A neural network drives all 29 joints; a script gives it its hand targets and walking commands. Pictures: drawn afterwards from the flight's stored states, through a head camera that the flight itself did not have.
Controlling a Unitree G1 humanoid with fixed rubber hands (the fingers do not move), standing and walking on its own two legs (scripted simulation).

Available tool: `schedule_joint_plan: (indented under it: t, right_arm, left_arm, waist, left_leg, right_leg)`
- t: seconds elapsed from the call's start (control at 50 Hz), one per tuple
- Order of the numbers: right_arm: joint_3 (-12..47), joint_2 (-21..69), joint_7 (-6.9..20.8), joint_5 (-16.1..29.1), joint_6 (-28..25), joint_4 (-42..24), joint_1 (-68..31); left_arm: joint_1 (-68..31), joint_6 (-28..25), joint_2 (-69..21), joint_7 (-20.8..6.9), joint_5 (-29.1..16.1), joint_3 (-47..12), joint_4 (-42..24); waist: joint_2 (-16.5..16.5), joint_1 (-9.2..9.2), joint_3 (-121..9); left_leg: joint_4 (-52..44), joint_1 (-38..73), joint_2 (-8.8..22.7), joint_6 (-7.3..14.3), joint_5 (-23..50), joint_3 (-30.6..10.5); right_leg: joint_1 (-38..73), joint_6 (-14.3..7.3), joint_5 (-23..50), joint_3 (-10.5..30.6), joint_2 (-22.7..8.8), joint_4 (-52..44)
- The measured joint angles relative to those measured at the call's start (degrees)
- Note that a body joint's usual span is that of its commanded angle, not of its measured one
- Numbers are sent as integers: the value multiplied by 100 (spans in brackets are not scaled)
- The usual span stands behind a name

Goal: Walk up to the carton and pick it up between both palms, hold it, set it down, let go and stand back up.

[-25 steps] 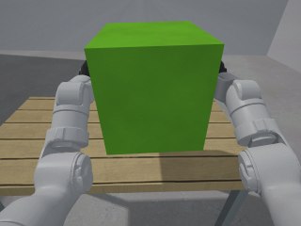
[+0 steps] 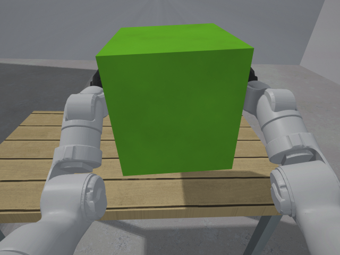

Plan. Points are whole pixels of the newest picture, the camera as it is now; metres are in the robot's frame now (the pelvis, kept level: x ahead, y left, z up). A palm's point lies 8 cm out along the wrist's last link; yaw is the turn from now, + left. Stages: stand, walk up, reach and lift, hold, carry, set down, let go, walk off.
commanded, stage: hold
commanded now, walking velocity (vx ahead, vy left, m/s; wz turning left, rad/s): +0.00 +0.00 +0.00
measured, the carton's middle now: (172, 92) +0.40 +0.00 +0.27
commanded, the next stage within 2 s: none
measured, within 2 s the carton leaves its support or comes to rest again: neither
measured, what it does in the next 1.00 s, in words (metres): stands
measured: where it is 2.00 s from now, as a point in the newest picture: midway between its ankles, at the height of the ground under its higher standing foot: outside the picture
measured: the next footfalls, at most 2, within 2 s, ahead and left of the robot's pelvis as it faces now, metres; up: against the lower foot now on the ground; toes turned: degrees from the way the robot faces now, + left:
none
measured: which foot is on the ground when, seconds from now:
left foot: down 0.00-1.00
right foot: down 0.00-1.00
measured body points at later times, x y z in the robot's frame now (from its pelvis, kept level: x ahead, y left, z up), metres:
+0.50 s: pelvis +0.00 +0.00 +0.00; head -0.10 +0.01 +0.44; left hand +0.39 +0.17 +0.27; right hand +0.39 -0.17 +0.30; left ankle +0.03 +0.11 -0.75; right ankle +0.00 -0.12 -0.75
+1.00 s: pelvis +0.00 +0.00 +0.00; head -0.09 +0.01 +0.44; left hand +0.39 +0.17 +0.27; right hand +0.39 -0.17 +0.29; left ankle +0.03 +0.11 -0.75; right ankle +0.00 -0.12 -0.75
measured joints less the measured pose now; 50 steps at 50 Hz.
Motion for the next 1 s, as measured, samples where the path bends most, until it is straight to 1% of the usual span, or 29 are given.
schedule_joint_plan:
  t: [0.14, 0.24, 0.3, 0.38, 0.42, 0.62, 0.82, 0.9, 1.0]
  right_arm:
    - [-62, 43, -1, -38, 6, -41, 42]
    - [-145, 29, 5, -43, 20, 3, -2]
    - [-84, -14, 11, -12, 25, 13, -37]
    - [-80, -4, 19, -49, 35, 136, -98]
    - [-78, 8, 22, -72, 40, 155, -107]
    - [-3, 17, 14, -21, -23, 159, -120]
    - [17, 39, -81, 16, 33, -253, 152]
    - [-23, 58, -79, 13, 50, -174, 122]
    - [-147, 65, -54, -18, 59, -76, 30]
  left_arm:
    - [2, 46, 68, 3, -47, -97, -26]
    - [-68, 31, 23, 4, 8, -44, 35]
    - [-82, 15, 8, 6, 16, -32, 44]
    - [-171, -28, -14, 3, 38, 101, 230]
    - [-176, -34, 17, 0, 8, 70, 265]
    - [-147, -17, 68, -32, 6, 31, 176]
    - [98, -12, 54, -28, -35, -78, -132]
    - [63, 21, 25, -28, -1, 6, -86]
    - [5, 44, 74, -5, -37, -110, -48]
  waist:
    - [1, -55, -44]
    - [22, -34, -28]
    - [52, -14, -24]
    - [33, 43, -51]
    - [21, 36, -78]
    - [-34, -14, -12]
    - [-10, -61, 13]
    - [-38, -29, 15]
    - [-9, -49, -24]
  left_leg:
    - [33, -58, -8, -9, -6, -38]
    - [13, -41, -7, -7, 5, -29]
    - [14, -53, -5, -3, 10, -15]
    - [-33, -42, 0, 2, 26, 28]
    - [-38, -70, 4, -6, 34, 16]
    - [-34, -59, 9, -36, 30, -54]
    - [19, -31, 3, -28, -11, -83]
    - [-6, -2, 3, -19, -4, -42]
    - [31, -93, -4, -21, -3, -54]
  right_leg:
    - [-45, -7, -15, -30, 1, 27]
    - [-32, -8, 1, -14, 2, 8]
    - [-55, -5, 5, 3, 4, 19]
    - [-100, -6, -6, 49, 5, 60]
    - [-123, -15, -5, 39, 10, 54]
    - [-75, -35, -1, -18, 25, 16]
    - [1, -26, -5, -33, 27, -18]
    - [-7, -21, -11, 10, 23, 8]
    - [-86, -21, -10, 1, 21, 30]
